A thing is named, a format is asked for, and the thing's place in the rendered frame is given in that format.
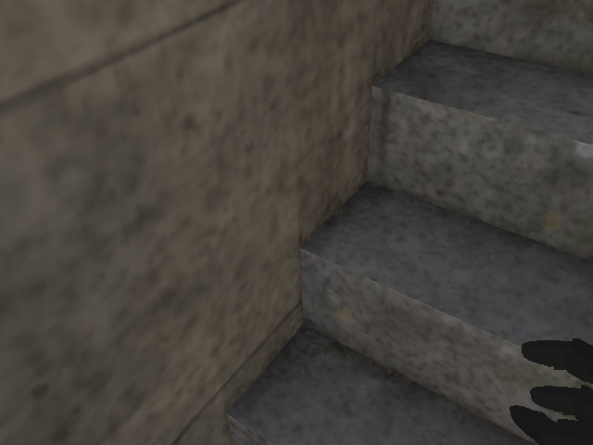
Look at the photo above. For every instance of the stairs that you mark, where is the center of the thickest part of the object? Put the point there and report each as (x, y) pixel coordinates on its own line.
(472, 235)

